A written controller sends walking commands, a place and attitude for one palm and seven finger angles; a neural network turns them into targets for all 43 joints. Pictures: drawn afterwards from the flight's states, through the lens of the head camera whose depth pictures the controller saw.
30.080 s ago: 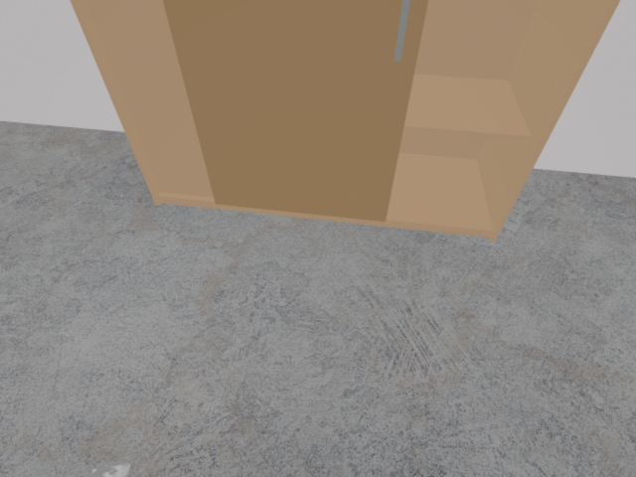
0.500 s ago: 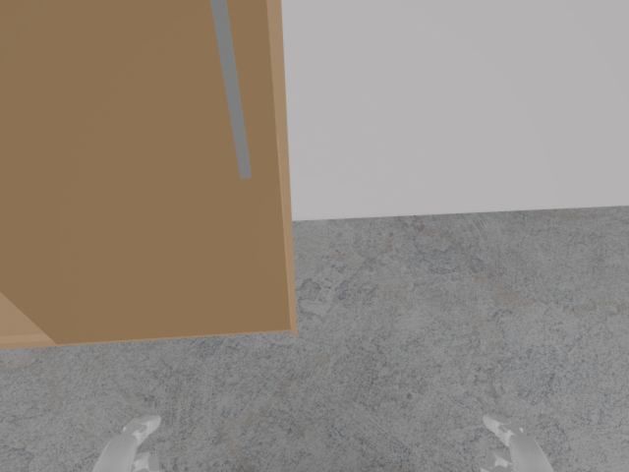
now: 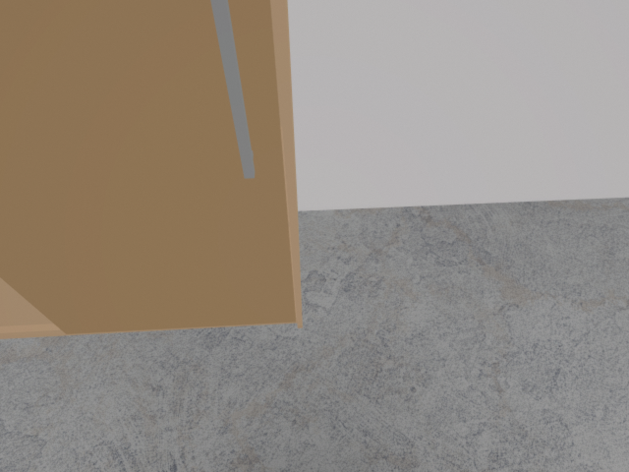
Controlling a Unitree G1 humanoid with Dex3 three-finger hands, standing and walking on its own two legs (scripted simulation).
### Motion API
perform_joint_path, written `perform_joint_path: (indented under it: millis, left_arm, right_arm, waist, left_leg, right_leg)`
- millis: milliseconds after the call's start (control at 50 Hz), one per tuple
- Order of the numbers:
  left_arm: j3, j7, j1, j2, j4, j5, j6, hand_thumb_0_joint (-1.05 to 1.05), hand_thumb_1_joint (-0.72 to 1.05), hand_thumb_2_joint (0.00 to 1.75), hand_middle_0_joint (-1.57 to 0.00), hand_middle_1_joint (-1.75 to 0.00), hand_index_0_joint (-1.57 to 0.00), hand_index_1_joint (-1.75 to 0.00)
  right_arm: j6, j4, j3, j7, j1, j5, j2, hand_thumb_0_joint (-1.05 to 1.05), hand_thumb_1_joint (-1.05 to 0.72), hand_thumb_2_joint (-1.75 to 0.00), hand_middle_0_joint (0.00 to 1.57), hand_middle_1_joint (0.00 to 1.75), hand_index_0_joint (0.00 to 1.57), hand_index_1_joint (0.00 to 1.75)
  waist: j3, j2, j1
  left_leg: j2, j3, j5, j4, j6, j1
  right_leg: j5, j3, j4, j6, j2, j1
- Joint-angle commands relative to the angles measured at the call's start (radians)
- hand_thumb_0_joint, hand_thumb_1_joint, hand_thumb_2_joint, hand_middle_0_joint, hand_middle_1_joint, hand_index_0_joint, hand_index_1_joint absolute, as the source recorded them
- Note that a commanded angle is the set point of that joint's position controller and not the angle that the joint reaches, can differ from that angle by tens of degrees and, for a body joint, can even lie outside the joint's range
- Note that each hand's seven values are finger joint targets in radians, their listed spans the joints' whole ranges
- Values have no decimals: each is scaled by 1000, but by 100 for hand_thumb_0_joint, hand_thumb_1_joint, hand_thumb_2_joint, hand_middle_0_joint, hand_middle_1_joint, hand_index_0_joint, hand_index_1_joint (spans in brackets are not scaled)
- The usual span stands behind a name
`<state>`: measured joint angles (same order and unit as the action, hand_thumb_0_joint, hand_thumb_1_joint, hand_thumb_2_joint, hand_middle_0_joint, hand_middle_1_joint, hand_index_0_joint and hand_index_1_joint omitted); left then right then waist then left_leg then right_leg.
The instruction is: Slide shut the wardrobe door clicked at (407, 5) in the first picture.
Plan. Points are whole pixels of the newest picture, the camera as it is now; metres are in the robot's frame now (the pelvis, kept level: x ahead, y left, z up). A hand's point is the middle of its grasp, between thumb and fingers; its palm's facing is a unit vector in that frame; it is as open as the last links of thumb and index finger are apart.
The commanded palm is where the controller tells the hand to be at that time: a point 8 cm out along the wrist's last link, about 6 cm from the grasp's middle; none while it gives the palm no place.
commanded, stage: let the arm hang, fingers relaxed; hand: left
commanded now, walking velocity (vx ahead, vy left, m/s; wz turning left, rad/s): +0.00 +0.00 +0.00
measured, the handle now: (236, 85) +0.63 +0.17 +0.16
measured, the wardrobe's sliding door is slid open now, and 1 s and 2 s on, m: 0.00 0.00 0.00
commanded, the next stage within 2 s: look to check the result in 0.38 s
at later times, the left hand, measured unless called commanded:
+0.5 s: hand out of the picture +0.11 +0.20 -0.16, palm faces -0.06 -0.96 -0.28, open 7.3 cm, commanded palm none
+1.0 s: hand out of the picture +0.10 +0.22 -0.16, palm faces -0.05 -0.94 -0.34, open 7.3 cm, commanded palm none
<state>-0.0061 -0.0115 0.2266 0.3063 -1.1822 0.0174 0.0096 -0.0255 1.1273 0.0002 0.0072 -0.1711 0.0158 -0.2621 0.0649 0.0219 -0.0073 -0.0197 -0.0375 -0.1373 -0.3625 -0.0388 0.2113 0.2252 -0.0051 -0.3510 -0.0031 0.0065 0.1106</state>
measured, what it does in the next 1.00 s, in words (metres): stands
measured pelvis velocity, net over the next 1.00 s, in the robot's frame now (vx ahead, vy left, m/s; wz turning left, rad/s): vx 0.03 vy -0.02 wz -0.02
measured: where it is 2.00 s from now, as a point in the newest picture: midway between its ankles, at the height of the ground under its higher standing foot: outside the picture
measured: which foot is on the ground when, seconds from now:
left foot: down 0.00-1.00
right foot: down 0.00-1.00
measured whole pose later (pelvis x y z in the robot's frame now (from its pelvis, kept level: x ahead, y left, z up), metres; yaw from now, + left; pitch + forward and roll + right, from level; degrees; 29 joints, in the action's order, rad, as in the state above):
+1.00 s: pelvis +0.03 -0.02 +0.00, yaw -1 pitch -1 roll +0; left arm -0.01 -0.01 0.12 0.32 -1.15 0.01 -0.01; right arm -0.02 1.13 0.00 0.01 -0.09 0.01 -0.33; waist 0.06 0.01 0.00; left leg 0.01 -0.05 -0.16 -0.30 0.00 0.12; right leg 0.23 0.01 -0.27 -0.03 0.03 0.02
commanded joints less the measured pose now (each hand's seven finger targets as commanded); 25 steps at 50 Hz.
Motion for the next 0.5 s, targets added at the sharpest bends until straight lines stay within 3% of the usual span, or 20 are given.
perform_joint_path:
  millis: [0,260,340,480]
  left_arm:
    - [-16,-12,-26,143,51,1,-23,0,90,90,-20,-30,-20,-30]
    - [-25,-15,-112,161,91,1,-33,0,90,90,-20,-30,-20,-30]
    - [-31,-15,-121,170,97,1,-37,0,90,90,-20,-30,-20,-30]
    - [-33,-15,-117,173,89,-2,-36,0,90,90,-20,-30,-20,-30]
  right_arm:
    - [25,-39,39,10,14,0,-201,0,-90,-90,20,30,20,30]
    - [36,-32,35,6,59,3,-201,0,-90,-90,20,30,20,30]
    - [41,-36,37,8,58,2,-212,0,-90,-90,20,30,20,30]
    - [39,-36,35,13,62,0,-225,0,-90,-90,20,30,20,30]
  waist:
    - [-50,-57,11]
    - [-62,-24,12]
    - [-103,-6,14]
    - [-103,-4,17]
  left_leg:
    - [144,143,-5,73,-6,-87]
    - [142,123,136,71,9,-113]
    - [146,118,200,61,10,-141]
    - [150,112,209,59,12,-165]
  right_leg:
    - [-18,102,81,-36,-110,79]
    - [-157,112,82,-28,-122,27]
    - [-218,112,76,-30,-125,-8]
    - [-236,113,90,-33,-127,-15]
